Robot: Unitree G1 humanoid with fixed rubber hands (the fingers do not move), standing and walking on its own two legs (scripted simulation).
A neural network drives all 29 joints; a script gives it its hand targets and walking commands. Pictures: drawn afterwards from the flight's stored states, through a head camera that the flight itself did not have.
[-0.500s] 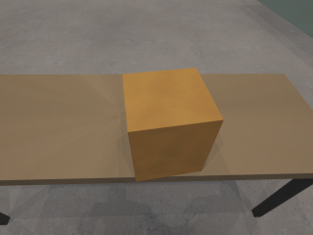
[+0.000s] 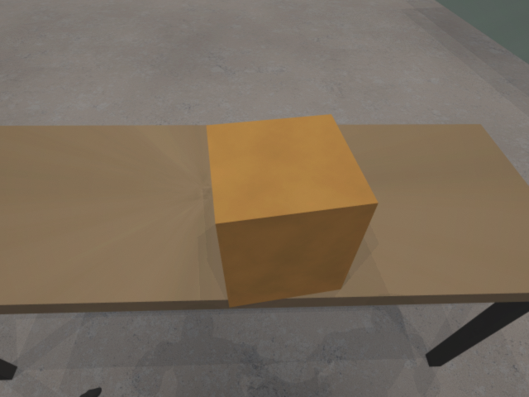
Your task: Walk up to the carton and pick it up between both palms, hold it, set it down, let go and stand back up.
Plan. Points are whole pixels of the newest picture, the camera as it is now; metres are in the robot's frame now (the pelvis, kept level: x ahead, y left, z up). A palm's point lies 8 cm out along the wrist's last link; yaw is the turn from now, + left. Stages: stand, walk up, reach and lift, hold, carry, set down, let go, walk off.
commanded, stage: walk up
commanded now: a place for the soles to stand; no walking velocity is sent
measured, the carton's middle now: (278, 213) +0.42 +0.00 +0.03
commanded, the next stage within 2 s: reach and lift in 0.12 s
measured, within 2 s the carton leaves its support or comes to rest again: neither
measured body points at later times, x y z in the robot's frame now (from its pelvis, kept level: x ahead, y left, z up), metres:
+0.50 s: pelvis +0.01 +0.00 -0.01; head +0.04 +0.01 +0.44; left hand +0.20 +0.25 -0.09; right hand +0.16 -0.30 -0.10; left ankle +0.03 +0.14 -0.72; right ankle +0.01 -0.12 -0.72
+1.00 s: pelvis -0.02 -0.01 +0.01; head -0.02 -0.01 +0.46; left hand +0.16 +0.22 -0.06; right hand +0.16 -0.30 -0.05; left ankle +0.03 +0.14 -0.72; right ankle +0.01 -0.13 -0.72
